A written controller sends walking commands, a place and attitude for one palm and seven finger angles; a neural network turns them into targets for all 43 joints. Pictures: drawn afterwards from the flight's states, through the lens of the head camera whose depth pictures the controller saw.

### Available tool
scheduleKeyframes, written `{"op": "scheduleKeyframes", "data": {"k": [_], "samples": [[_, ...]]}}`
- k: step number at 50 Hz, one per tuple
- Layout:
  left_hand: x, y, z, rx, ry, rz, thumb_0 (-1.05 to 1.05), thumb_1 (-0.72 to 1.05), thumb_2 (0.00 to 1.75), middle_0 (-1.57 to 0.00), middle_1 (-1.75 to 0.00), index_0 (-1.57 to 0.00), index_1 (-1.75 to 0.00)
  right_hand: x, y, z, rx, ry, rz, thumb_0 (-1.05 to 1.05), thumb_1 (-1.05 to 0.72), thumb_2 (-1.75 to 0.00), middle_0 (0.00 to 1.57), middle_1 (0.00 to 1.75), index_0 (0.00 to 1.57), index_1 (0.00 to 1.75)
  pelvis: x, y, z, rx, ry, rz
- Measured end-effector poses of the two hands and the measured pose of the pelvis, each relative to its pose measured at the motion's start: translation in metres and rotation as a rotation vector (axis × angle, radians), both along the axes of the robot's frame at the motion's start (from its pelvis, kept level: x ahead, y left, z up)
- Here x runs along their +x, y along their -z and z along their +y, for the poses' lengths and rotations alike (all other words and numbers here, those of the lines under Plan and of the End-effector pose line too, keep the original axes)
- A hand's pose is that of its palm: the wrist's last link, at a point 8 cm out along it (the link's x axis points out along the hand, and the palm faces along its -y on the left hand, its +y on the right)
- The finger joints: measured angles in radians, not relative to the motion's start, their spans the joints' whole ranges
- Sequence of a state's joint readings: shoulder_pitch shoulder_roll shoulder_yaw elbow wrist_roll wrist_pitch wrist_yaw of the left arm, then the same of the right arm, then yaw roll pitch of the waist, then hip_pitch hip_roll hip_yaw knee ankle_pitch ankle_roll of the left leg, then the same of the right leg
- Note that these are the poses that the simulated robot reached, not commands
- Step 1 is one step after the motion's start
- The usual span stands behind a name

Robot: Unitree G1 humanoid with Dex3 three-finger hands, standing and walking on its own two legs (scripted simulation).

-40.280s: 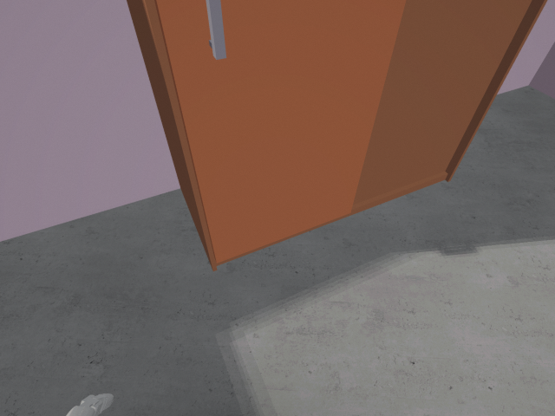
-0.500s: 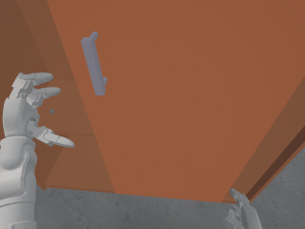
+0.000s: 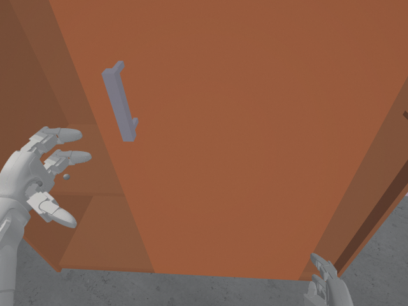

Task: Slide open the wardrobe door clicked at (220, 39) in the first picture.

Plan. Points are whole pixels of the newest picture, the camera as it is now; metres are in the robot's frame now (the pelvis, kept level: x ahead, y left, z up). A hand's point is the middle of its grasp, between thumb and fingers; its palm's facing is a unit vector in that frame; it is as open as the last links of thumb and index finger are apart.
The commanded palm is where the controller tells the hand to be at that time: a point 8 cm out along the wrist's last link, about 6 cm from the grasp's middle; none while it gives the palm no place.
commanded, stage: draw the hand back to the body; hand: left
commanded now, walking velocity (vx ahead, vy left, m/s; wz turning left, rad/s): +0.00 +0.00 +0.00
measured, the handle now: (124, 102) +0.44 +0.21 +0.22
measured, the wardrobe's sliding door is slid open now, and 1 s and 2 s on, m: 0.49 0.49 0.49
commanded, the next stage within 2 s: step back with the hand held close in 1.30 s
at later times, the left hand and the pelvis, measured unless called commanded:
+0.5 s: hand (45, 198) +0.22 +0.28 +0.18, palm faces +0.47 -0.84 -0.28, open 13.0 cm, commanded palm +0.17 +0.31 +0.18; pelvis +0.00 +0.01 +0.01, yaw +0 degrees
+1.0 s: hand (45, 207) +0.21 +0.28 +0.16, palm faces +0.45 -0.81 -0.36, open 8.1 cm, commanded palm +0.16 +0.31 +0.18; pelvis +0.02 +0.02 +0.01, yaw -1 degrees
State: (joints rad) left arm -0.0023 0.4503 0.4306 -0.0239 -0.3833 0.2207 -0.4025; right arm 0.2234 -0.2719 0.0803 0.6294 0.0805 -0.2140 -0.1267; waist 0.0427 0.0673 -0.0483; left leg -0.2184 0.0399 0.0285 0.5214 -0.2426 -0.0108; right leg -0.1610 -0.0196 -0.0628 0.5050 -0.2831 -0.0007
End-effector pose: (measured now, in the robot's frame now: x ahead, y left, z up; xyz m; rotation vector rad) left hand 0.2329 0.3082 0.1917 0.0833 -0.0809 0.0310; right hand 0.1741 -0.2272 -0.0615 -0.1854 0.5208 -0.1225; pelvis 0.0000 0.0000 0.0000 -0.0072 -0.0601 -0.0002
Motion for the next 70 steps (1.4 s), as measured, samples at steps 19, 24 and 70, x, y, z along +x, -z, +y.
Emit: {"op": "scheduleKeyframes", "data": {"k": [19, 24, 70], "samples": [[-0.048, 0.009, 0.002, 0.181, -0.344, -0.104, -0.01, -0.36, 0.29, -0.25, -1.04, -0.25, -1.04, 0.024, -0.014, 0.027, -0.039, -0.127, -0.024, 0.01, -0.9, -0.9, 0.2, 0.3, 0.21, 0.3, -0.003, -0.003, 0.005, -0.006, -0.01, -0.012], [-0.056, 0.006, 0.006, 0.238, -0.43, -0.133, -0.01, -0.2, 0.37, -0.25, -0.94, -0.25, -0.95, 0.014, 0.002, 0.031, -0.028, -0.119, 0.061, 0.01, -0.9, -0.9, 0.2, 0.3, 0.21, 0.3, 0.001, -0.005, 0.009, -0.003, -0.004, -0.015], [-0.069, 0.014, 0.004, 0.307, -0.445, -0.078, 0.02, 0.88, 0.9, -0.21, -0.3, -0.21, -0.31, 0.019, 0.002, 0.022, -0.036, -0.062, 0.122, 0.01, -0.9, -0.9, 0.2, 0.3, 0.21, 0.3, 0.017, -0.009, 0.011, -0.002, 0.011, -0.037]]}}
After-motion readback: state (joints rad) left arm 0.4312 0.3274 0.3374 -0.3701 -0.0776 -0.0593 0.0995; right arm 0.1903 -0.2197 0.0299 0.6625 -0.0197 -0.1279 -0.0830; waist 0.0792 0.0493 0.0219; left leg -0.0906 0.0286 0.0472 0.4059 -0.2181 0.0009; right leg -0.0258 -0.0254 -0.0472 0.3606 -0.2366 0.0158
